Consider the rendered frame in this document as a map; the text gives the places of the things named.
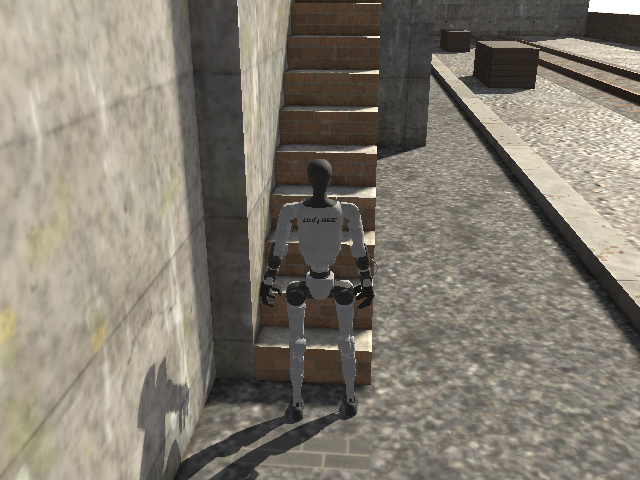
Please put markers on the stairs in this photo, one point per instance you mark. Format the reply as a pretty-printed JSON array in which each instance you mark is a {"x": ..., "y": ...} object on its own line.
[{"x": 330, "y": 112}]

